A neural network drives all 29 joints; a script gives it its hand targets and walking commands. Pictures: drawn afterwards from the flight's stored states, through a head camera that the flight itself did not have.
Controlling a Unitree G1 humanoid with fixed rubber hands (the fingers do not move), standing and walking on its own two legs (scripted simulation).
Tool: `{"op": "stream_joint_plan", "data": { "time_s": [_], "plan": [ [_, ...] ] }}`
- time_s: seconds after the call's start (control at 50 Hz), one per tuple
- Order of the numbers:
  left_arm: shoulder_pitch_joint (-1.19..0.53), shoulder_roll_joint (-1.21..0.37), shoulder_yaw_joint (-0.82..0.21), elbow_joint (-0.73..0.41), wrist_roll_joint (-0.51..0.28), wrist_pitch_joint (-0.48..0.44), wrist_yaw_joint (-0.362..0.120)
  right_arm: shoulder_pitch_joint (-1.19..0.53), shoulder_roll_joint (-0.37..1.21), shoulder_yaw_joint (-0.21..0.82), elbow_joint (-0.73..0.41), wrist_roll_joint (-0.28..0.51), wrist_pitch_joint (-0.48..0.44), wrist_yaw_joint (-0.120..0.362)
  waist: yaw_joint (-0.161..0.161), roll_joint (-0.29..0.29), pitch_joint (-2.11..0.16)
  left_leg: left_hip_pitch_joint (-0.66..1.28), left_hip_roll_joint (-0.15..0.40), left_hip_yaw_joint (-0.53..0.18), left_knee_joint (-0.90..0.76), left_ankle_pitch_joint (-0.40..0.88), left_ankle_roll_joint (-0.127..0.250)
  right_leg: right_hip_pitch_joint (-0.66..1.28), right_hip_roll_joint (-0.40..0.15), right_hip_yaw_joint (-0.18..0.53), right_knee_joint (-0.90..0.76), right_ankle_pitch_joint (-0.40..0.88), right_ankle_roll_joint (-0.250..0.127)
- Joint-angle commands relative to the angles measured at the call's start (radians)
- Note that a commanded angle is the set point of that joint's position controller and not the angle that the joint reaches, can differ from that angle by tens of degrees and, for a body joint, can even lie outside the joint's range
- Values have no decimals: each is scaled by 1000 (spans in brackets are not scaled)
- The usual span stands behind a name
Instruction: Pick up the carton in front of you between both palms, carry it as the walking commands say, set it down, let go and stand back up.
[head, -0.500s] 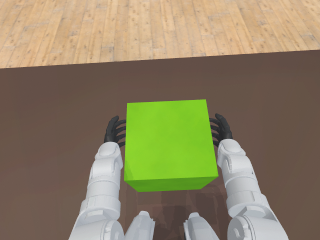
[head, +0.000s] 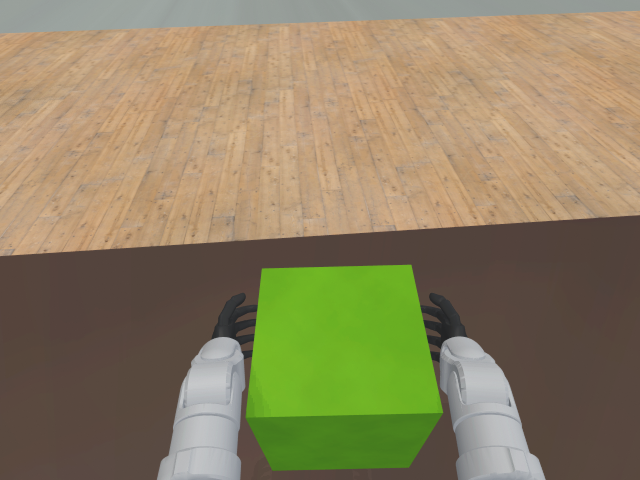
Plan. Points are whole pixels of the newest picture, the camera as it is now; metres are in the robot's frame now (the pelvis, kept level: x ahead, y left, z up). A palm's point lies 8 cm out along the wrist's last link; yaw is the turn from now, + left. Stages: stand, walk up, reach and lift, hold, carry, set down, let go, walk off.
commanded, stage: reach and lift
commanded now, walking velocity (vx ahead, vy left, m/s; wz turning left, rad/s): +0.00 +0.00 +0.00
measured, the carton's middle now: (338, 372) +0.29 +0.00 -0.06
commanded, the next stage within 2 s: hold in 0.90 s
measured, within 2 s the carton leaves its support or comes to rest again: neither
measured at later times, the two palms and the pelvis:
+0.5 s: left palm (226, 344) +0.29 +0.15 +0.03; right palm (455, 342) +0.29 -0.15 +0.03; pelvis -0.01 +0.00 +0.00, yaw +0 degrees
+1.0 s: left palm (223, 338) +0.29 +0.15 +0.05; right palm (457, 337) +0.28 -0.15 +0.05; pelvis +0.00 +0.00 +0.01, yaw +0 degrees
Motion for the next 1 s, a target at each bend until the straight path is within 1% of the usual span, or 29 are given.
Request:
{"op": "stream_joint_plan", "data": {
  "time_s": [0.0,0.04,0.1,0.22,0.36,0.62,0.74,0.86,0.9,0.96,0.98],
  "plan": [
    [-503,-990,-516,40,-195,2,-275,-549,958,511,12,198,-6,274,3,7,-106,65,-46,77,-90,65,0,27,53,-81,-88,59,-17],
    [-554,-1003,-520,35,-202,-1,-282,-598,970,513,8,203,-9,281,3,8,-123,72,-44,79,-85,44,2,25,52,-83,-85,36,-19],
    [-614,-1019,-529,22,-211,-5,-288,-656,989,523,-2,211,-14,287,4,9,-167,91,-43,81,-74,48,2,35,52,-85,-76,38,-18],
    [-653,-1026,-538,19,-214,-3,-292,-690,1004,531,3,214,-12,288,2,3,-205,107,-46,87,-73,40,1,51,53,-88,-75,35,-14],
    [-618,-1006,-533,9,-210,10,-291,-653,996,527,-7,211,2,282,3,1,-211,135,-51,90,-90,104,-1,85,53,-87,-92,106,-8],
    [-517,-978,-574,-91,-233,39,-284,-547,977,571,-111,237,36,269,2,-2,-215,190,-60,81,-113,245,-7,156,59,-81,-117,256,3],
    [-487,-970,-587,-126,-242,54,-280,-516,966,581,-146,245,51,266,2,2,-204,205,-62,78,-124,277,-10,173,62,-79,-126,284,4],
    [-482,-968,-594,-146,-249,69,-278,-513,957,587,-169,249,64,266,2,4,-192,212,-61,76,-130,276,-11,176,64,-79,-131,277,3],
    [-484,-974,-616,-172,-263,75,-277,-517,961,609,-195,262,70,267,2,5,-205,224,-61,74,-131,291,-12,184,65,-79,-134,289,3],
    [-472,-976,-666,-243,-295,98,-271,-508,962,661,-269,293,92,262,4,3,-244,258,-61,69,-136,350,-14,216,66,-74,-140,350,6],
    [-462,-968,-666,-253,-295,109,-267,-498,954,662,-278,294,104,259,4,3,-236,262,-60,69,-142,352,-15,220,65,-72,-144,352,7]
  ]
}}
